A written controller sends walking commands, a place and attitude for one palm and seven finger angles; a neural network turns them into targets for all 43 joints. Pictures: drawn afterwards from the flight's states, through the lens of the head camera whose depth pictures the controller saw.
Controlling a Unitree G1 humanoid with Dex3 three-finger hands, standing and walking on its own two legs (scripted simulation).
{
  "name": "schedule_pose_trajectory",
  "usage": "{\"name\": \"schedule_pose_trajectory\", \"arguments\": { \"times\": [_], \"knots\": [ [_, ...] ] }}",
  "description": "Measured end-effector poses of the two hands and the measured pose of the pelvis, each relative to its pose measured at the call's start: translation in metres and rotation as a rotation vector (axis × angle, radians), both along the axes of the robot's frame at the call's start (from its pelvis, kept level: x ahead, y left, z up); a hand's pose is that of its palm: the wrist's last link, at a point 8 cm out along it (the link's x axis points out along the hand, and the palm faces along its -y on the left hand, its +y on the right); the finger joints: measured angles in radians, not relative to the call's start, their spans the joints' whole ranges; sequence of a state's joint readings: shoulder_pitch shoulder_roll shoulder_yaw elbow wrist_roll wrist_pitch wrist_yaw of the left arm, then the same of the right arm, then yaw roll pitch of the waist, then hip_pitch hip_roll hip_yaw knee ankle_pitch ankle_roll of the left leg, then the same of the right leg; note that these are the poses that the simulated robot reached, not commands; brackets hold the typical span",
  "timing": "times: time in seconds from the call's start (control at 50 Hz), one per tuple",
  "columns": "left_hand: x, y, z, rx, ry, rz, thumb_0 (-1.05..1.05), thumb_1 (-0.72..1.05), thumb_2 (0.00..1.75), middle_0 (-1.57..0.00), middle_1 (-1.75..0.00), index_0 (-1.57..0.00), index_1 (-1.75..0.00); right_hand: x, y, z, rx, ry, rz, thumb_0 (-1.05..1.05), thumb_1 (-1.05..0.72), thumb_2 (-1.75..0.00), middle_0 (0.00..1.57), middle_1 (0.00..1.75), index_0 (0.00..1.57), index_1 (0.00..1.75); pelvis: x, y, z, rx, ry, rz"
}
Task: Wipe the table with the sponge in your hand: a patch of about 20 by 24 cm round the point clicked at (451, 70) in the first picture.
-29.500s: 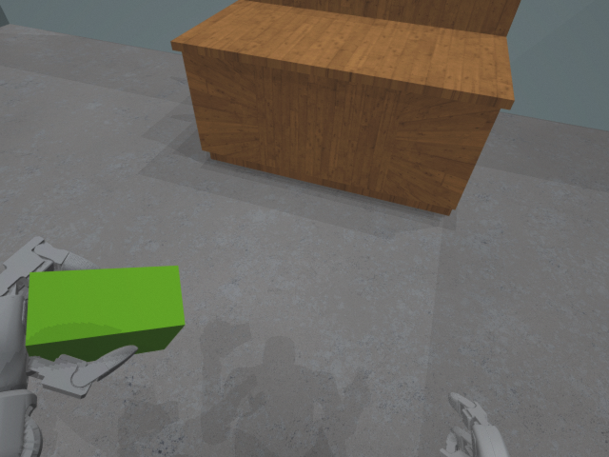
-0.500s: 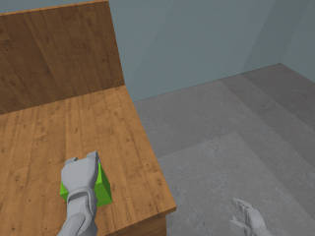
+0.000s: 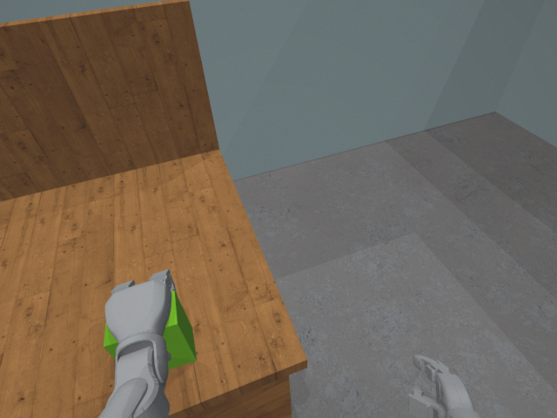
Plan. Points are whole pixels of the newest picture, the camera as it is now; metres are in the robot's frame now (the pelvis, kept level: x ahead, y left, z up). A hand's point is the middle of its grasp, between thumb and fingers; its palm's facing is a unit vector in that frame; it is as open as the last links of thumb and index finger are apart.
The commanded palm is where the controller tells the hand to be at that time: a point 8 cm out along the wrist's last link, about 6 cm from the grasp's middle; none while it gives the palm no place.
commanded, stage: wipe back along the middle lane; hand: left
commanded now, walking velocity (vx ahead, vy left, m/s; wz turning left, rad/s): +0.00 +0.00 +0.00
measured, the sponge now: (158, 342) +0.25 +0.24 -0.06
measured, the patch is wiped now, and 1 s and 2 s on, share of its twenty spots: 0.70 0.80 1.00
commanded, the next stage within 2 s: slide across to the third lane in 0.46 s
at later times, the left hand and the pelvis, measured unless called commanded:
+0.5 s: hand (153, 326) +0.25 +0.23 -0.01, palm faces -0.02 -0.06 -1.00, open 10.4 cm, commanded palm +0.20 +0.22 +0.02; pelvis +0.00 +0.00 +0.00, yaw +0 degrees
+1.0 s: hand (170, 319) +0.26 +0.21 +0.00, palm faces -0.05 -0.05 -1.00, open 10.4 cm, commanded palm +0.22 +0.17 +0.03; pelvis +0.00 +0.01 +0.00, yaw +1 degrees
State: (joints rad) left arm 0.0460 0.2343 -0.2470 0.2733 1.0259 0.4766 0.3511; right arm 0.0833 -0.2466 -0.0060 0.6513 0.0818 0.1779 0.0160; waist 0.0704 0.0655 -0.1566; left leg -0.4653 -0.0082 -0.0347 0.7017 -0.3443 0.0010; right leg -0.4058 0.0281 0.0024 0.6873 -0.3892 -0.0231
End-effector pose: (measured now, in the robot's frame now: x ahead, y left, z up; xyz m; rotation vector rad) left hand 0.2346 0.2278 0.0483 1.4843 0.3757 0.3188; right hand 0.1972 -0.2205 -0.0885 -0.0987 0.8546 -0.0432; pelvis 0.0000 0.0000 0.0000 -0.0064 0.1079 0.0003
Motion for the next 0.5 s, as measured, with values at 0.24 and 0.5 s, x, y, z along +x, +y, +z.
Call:
{"name": "schedule_pose_trajectory", "arguments": {
  "times": [0.24, 0.5],
  "knots": [
    [-0.0052, -0.0003, 0.0004, -0.005, -0.009, -0.004, 0.0, -0.49, 1.07, -0.63, -1.39, -0.65, -1.4, -0.011, -0.0086, -0.0012, -0.009, 0.008, -0.029, 0.01, -0.91, -0.9, 0.19, 0.3, 0.2, 0.3, -0.0023, 0.0003, 0.0002, 0.0, -0.005, -0.007],
    [-0.0042, -0.0011, -0.0004, 0.002, -0.005, -0.004, 0.0, -0.5, 1.07, -0.64, -1.38, -0.66, -1.39, -0.0037, 0.0013, 0.0006, 0.002, -0.011, -0.008, 0.01, -0.91, -0.9, 0.19, 0.3, 0.2, 0.3, -0.005, 0.0029, -0.0004, -0.001, 0.0, -0.002]
  ]
}}
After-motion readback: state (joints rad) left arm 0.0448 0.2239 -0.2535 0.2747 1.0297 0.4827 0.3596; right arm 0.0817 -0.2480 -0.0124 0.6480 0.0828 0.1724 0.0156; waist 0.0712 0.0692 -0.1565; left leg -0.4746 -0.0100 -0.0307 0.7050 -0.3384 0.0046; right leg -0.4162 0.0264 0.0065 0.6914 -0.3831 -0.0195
